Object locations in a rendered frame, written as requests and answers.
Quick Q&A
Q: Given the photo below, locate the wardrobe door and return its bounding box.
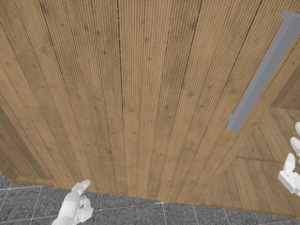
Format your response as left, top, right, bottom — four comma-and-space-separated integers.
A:
0, 0, 300, 206
0, 106, 50, 180

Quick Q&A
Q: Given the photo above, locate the handle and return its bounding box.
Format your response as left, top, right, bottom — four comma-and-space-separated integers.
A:
228, 10, 300, 132

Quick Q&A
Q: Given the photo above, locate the robot right hand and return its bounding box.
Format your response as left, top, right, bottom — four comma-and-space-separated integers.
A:
278, 122, 300, 197

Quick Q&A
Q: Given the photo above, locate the robot left hand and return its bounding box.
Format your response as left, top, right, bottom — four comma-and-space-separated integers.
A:
58, 179, 94, 225

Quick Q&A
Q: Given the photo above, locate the robot left forearm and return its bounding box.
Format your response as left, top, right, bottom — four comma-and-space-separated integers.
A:
52, 216, 75, 225

